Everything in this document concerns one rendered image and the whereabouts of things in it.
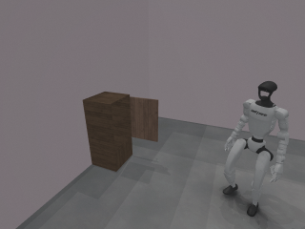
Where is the left robot forearm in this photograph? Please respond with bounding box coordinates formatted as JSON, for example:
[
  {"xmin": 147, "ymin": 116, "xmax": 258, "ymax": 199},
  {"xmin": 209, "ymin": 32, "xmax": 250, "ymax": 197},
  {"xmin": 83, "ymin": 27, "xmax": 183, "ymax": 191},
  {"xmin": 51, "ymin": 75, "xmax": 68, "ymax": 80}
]
[{"xmin": 275, "ymin": 133, "xmax": 290, "ymax": 164}]

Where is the left robot foot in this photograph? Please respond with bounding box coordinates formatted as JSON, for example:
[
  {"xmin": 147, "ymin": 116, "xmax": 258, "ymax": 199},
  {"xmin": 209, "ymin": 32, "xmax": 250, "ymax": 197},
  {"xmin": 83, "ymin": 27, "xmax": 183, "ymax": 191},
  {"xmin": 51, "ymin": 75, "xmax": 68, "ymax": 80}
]
[{"xmin": 247, "ymin": 203, "xmax": 259, "ymax": 217}]

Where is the left robot upper arm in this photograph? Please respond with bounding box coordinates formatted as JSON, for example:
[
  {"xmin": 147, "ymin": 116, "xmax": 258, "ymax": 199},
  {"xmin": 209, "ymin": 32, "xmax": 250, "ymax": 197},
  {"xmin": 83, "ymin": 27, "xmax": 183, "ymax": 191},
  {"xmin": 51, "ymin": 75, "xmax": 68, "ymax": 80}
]
[{"xmin": 274, "ymin": 107, "xmax": 289, "ymax": 140}]

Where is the cupboard door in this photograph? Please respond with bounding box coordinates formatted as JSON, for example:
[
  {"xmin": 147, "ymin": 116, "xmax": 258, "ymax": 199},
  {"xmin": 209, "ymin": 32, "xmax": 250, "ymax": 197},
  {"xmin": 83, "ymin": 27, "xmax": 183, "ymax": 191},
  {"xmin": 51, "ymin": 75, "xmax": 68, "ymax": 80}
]
[{"xmin": 130, "ymin": 96, "xmax": 159, "ymax": 142}]

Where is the right robot upper arm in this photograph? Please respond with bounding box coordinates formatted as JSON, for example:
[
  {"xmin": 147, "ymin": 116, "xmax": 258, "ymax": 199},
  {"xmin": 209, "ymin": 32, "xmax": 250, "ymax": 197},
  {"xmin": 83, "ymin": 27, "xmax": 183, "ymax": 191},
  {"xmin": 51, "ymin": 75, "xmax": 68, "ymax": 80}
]
[{"xmin": 240, "ymin": 99, "xmax": 255, "ymax": 123}]

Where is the left robot hand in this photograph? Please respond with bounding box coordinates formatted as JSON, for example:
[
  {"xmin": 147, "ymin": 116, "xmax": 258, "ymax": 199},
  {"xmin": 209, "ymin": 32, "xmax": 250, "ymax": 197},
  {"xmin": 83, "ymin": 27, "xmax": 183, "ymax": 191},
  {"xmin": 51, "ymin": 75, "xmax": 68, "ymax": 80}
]
[{"xmin": 270, "ymin": 163, "xmax": 283, "ymax": 182}]

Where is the robot head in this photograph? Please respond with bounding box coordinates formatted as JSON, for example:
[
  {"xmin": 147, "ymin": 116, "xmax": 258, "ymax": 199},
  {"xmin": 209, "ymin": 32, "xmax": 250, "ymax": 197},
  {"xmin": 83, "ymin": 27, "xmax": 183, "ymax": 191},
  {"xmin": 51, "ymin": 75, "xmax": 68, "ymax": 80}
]
[{"xmin": 255, "ymin": 81, "xmax": 277, "ymax": 108}]

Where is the right robot forearm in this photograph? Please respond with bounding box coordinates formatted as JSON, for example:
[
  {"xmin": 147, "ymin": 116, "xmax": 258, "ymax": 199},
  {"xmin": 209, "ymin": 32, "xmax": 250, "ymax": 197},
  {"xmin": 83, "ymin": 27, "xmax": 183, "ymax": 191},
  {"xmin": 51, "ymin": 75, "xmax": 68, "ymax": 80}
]
[{"xmin": 231, "ymin": 119, "xmax": 246, "ymax": 138}]

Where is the right robot hand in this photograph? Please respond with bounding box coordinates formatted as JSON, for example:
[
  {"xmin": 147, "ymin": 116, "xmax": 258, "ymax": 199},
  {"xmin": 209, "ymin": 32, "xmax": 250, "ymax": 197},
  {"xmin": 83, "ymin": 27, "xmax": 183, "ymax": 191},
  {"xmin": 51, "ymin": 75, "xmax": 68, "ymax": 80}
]
[{"xmin": 224, "ymin": 136, "xmax": 235, "ymax": 152}]

